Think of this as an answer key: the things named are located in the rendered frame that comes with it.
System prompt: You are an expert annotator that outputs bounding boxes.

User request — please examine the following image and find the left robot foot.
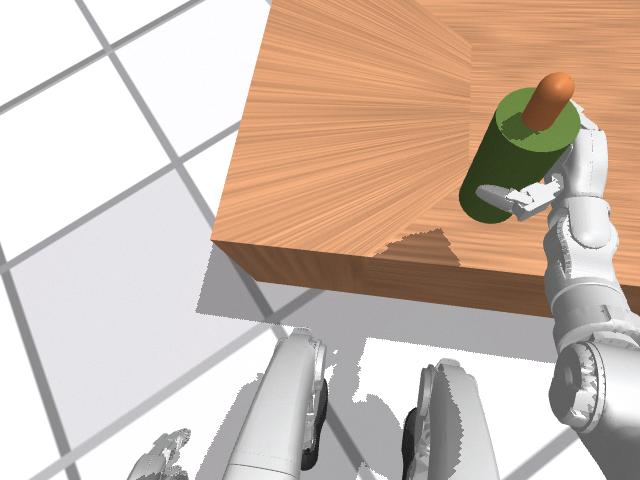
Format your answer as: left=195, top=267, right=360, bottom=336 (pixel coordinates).
left=301, top=378, right=328, bottom=471

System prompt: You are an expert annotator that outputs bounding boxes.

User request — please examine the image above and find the bottle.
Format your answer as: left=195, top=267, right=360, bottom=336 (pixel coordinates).
left=459, top=72, right=581, bottom=224

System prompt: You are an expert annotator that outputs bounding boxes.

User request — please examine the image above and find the right robot hand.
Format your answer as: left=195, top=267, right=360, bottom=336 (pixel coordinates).
left=475, top=99, right=608, bottom=222

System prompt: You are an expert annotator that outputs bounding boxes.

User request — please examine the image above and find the left robot hand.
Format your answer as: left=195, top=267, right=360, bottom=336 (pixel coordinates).
left=127, top=428, right=191, bottom=480

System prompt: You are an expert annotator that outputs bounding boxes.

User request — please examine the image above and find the right robot foot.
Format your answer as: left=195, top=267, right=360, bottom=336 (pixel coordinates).
left=401, top=407, right=417, bottom=480

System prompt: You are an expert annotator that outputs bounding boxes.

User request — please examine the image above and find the right robot arm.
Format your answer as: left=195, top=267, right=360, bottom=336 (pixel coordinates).
left=543, top=196, right=640, bottom=480

